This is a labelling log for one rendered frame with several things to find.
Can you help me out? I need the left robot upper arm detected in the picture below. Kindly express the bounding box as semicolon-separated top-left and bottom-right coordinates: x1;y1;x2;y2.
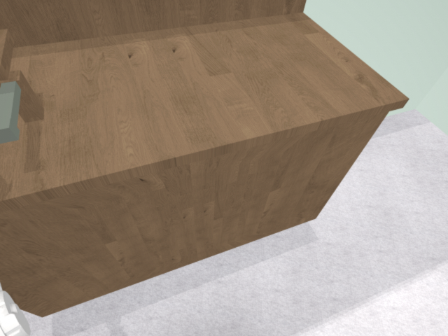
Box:
0;290;31;336

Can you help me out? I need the counter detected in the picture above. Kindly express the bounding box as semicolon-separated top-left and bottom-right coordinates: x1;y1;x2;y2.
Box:
0;0;409;318

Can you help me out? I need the tap lever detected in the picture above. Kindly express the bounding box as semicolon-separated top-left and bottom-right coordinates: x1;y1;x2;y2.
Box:
0;81;21;144

